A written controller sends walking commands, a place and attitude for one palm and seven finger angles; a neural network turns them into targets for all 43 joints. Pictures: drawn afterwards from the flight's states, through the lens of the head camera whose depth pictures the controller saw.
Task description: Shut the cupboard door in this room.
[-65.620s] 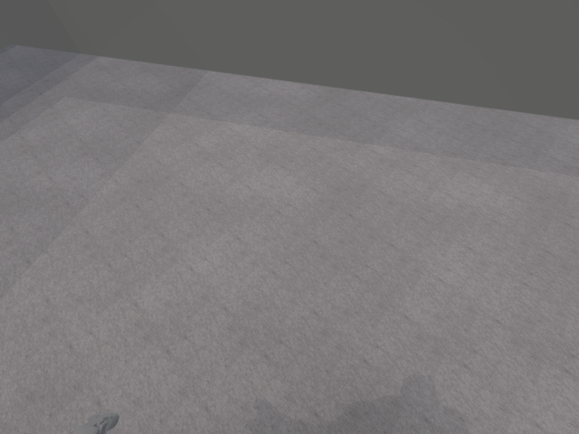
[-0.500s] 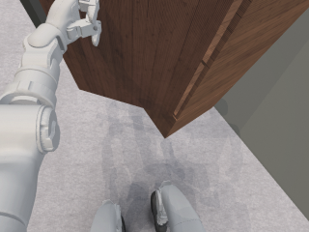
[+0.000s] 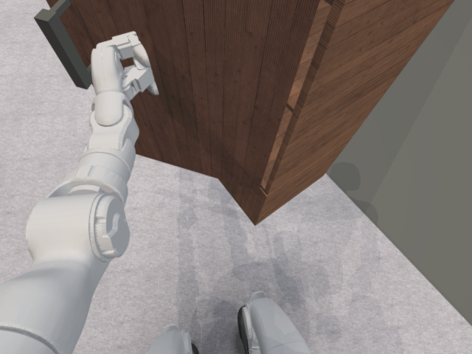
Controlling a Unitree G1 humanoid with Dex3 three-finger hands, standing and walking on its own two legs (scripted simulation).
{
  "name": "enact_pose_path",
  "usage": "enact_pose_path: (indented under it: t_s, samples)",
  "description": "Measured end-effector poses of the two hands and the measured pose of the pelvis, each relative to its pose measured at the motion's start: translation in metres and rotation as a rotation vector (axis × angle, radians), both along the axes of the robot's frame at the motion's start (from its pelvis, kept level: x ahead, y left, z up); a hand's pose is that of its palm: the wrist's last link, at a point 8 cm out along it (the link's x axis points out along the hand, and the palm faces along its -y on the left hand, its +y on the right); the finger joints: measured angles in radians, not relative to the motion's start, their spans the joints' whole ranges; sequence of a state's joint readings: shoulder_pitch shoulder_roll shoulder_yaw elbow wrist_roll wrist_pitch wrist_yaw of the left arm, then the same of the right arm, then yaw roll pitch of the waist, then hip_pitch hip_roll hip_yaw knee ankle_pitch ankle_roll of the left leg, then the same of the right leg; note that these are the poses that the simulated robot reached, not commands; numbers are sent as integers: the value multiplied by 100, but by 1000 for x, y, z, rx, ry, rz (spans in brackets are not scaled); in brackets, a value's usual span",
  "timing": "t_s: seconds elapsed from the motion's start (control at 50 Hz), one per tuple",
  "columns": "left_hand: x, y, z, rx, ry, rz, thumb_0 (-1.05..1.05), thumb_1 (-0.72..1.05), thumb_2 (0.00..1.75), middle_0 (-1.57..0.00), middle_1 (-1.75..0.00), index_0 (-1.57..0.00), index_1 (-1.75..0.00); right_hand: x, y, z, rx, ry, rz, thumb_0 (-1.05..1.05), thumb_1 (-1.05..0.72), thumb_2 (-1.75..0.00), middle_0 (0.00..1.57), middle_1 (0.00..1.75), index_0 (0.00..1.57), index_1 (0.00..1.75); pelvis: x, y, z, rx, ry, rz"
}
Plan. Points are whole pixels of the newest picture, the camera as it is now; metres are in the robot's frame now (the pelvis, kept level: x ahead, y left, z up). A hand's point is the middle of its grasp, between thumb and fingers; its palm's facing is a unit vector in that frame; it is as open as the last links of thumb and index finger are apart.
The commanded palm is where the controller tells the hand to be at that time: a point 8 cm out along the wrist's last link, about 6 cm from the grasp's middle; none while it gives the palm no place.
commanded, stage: pull the fist back off the door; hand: left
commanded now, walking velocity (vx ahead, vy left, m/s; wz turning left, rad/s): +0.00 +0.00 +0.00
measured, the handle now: (74, 45) +0.66 +0.17 +0.08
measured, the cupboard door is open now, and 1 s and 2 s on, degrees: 36 36 36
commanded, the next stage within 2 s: draw the hand back to the body in 0.40 s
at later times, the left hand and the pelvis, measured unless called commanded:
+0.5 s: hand (162, 104) +0.50 +0.03 +0.09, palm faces -0.05 -0.99 -0.10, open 3.1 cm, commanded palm +0.47 +0.09 +0.09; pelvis +0.01 +0.00 +0.01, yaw +1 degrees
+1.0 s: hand (81, 159) +0.37 +0.12 +0.16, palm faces -0.05 -1.00 -0.05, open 3.1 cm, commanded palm +0.34 +0.18 +0.15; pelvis +0.02 +0.00 +0.05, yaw +1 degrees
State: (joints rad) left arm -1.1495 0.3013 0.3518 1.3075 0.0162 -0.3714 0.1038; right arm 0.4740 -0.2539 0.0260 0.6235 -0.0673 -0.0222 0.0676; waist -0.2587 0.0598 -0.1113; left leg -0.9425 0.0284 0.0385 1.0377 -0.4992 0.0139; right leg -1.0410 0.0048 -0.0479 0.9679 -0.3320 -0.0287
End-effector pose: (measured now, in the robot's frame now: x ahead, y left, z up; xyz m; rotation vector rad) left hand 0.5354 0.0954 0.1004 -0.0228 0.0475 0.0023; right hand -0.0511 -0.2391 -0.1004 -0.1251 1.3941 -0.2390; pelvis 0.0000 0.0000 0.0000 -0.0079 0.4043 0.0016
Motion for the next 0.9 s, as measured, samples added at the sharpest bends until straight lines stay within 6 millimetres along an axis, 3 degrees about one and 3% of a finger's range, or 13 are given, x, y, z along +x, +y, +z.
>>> enact_pose_path:
  t_s: [0.1,0.22,0.26,0.38,0.5,0.56,0.62,0.74,0.82,0.9]
  samples:
    - [-13,11,8,90,-90,-29,2,90,90,-130,-150,-130,-150,8,-13,3,-20,-13,21,1,-91,-90,20,30,20,29,2,0,2,5,-14,-2]
    - [-44,15,-30,60,45,-49,2,90,90,-130,-150,-130,-150,31,-23,4,-36,-28,58,1,-91,-90,20,30,20,29,3,2,6,4,-41,11]
    - [-53,12,-35,29,28,-39,2,90,90,-130,-150,-130,-150,44,-24,4,-47,-54,74,1,-91,-90,20,30,20,29,4,3,6,4,-45,15]
    - [-65,-7,-6,51,-151,-71,2,90,90,-130,-150,-130,-150,81,-22,-4,-43,-150,98,1,-91,-90,20,30,19,29,9,4,5,8,-64,18]
    - [-56,-12,-7,119,-26,-58,2,90,90,-130,-150,-131,-150,101,-11,-7,0,-197,85,1,-91,-90,20,30,20,29,10,2,9,18,-85,12]
    - [-56,-5,-14,61,29,-10,2,90,90,-130,-150,-131,-150,101,-7,-4,11,-200,86,1,-91,-90,20,30,20,29,9,-1,12,22,-85,7]
    - [-61,7,-9,19,-43,21,2,90,90,-130,-150,-130,-150,98,-8,-2,14,-195,82,1,-91,-90,20,30,20,29,11,-3,14,27,-85,-6]
    - [-98,43,15,122,-150,-11,2,90,90,-130,-150,-130,-150,99,-14,5,31,-198,54,1,-91,-90,20,30,20,29,19,-6,25,26,-130,-20]
    - [-130,65,19,96,-53,-8,2,90,90,-130,-150,-130,-150,116,-19,19,17,-244,55,1,-91,-90,20,30,20,29,22,-7,38,18,-195,-6]
    - [-156,73,34,46,-75,-6,2,90,90,-130,-150,-130,-150,150,-23,38,-27,-355,98,1,-91,-90,20,30,20,29,21,-7,46,14,-254,12]
